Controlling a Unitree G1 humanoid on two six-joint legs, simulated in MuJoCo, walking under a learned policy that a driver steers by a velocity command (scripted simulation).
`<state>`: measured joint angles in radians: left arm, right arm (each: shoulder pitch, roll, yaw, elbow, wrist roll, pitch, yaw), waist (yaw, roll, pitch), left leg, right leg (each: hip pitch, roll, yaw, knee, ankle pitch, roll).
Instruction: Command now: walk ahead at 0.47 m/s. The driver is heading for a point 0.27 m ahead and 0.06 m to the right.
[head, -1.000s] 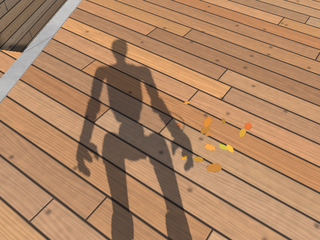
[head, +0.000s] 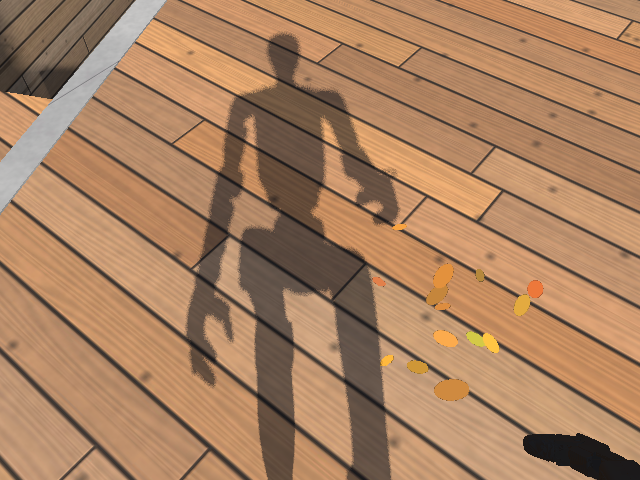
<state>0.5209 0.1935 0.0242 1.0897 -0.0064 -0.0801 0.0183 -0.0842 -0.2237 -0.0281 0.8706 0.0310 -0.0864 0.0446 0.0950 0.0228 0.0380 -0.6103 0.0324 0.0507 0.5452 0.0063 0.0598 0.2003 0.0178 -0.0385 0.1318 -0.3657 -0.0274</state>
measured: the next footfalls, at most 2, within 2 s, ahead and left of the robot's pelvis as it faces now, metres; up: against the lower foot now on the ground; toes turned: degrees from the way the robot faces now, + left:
left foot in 0.06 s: +0.23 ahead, +0.12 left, +0.00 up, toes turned +2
right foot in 0.46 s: +0.31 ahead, -0.12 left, +0.00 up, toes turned -1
